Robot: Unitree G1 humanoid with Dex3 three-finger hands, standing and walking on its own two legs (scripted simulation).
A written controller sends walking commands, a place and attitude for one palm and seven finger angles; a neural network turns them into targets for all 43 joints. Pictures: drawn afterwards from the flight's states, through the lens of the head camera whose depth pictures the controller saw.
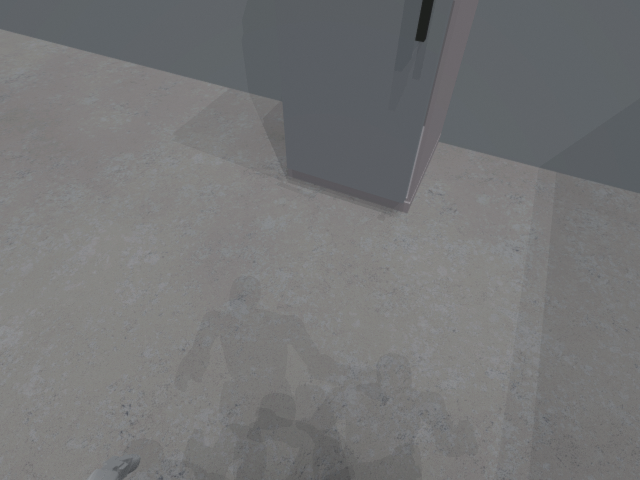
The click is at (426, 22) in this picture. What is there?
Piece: fridge door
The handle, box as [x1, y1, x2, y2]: [415, 0, 433, 41]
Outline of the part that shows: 433,0 422,1 415,40 423,41 425,39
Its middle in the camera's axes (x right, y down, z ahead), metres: +0.30 -0.72 +0.99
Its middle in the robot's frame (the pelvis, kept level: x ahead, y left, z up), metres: +1.27 -0.22 +0.21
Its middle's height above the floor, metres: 0.97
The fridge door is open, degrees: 0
